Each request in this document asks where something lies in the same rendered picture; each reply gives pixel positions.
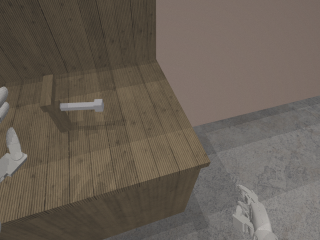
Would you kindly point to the robot left hand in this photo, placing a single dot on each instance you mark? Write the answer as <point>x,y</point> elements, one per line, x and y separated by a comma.
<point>10,163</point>

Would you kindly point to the tap lever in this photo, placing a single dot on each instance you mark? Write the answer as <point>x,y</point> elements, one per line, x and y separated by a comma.
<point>97,105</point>

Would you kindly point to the counter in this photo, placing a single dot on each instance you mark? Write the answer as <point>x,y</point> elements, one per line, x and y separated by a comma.
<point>90,175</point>

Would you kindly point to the robot right hand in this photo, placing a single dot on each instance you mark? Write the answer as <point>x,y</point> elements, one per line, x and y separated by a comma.
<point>255,215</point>

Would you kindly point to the robot right forearm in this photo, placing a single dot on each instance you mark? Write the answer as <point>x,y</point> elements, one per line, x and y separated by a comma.
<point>264,235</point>

